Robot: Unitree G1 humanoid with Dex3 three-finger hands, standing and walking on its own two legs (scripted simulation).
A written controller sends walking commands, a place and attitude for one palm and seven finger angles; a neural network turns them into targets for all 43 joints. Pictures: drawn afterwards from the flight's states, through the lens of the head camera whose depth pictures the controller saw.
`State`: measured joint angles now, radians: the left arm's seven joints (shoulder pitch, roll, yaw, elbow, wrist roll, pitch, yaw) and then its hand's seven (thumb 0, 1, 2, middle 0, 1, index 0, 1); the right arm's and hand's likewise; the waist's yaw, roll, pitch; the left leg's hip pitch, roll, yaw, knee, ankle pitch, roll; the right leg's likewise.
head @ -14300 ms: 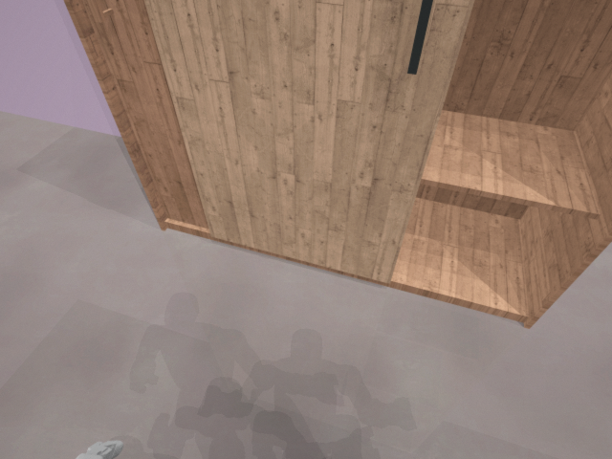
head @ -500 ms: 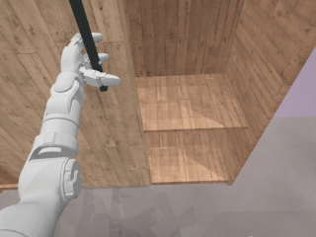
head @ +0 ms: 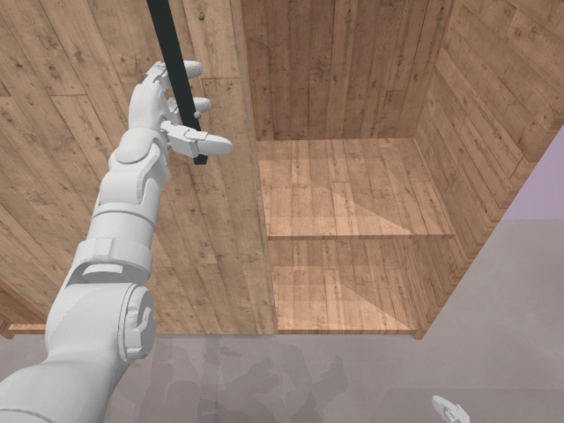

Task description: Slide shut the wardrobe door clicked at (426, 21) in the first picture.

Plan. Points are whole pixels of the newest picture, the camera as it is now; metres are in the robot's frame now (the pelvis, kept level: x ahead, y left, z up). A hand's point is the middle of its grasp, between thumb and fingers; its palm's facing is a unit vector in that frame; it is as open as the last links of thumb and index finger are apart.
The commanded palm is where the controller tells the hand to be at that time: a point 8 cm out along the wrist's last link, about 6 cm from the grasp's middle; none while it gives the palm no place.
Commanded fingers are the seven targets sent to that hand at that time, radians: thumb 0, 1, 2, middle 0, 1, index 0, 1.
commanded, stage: slide the fingers in behind the handle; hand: left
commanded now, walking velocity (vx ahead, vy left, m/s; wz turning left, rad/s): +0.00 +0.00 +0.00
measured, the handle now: (184, 80) +0.52 +0.15 +0.25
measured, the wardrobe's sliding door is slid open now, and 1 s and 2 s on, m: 0.50 0.50 0.50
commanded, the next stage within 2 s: grip the handle and tug to test in 0.08 s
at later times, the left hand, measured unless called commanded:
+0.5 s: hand (196, 114) +0.46 +0.13 +0.23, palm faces +0.04 -1.00 +0.00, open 11.9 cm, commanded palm +0.43 +0.17 +0.22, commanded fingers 0.00 0.29 0.64 -0.38 -1.31 -0.38 -1.31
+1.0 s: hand (195, 112) +0.46 +0.13 +0.23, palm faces +0.03 -1.00 +0.01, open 5.7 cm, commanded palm +0.44 +0.18 +0.22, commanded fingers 0.00 0.90 0.90 -0.45 -1.40 -0.45 -1.40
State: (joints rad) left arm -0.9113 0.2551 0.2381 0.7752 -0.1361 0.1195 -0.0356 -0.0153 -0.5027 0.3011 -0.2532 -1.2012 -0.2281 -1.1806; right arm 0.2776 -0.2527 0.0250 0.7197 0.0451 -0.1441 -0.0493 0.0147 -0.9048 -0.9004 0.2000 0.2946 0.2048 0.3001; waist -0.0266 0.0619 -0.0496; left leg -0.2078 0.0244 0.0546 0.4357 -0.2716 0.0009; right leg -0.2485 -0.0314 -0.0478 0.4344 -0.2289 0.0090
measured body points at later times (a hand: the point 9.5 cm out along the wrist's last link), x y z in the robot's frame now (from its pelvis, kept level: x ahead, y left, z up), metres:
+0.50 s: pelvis +0.00 +0.00 +0.00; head +0.00 -0.02 +0.45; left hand +0.45 +0.18 +0.23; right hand +0.10 -0.25 -0.12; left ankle -0.03 +0.12 -0.74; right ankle -0.01 -0.13 -0.74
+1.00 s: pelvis +0.00 +0.00 +0.00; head +0.01 -0.02 +0.45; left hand +0.45 +0.18 +0.23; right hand +0.09 -0.26 -0.12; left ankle -0.03 +0.12 -0.74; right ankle -0.01 -0.13 -0.74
